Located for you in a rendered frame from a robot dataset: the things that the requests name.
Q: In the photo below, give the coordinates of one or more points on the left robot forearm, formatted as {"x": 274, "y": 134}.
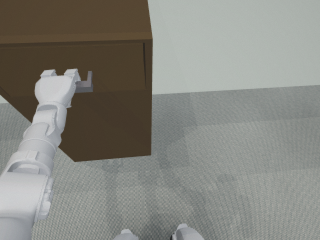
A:
{"x": 38, "y": 147}

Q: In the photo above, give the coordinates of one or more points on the robot right shin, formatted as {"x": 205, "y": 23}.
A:
{"x": 183, "y": 225}

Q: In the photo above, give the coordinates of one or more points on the cabinet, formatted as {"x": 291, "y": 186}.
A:
{"x": 99, "y": 125}

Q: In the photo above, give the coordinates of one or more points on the drawer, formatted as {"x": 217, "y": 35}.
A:
{"x": 115, "y": 67}

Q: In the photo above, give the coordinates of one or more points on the right robot thigh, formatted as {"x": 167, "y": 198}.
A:
{"x": 186, "y": 233}

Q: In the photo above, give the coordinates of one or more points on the left robot hand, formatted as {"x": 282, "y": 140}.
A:
{"x": 53, "y": 88}

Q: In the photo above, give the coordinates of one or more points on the handle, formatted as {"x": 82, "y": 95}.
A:
{"x": 85, "y": 86}

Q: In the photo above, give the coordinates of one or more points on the robot left upper arm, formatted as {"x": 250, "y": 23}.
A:
{"x": 25, "y": 198}

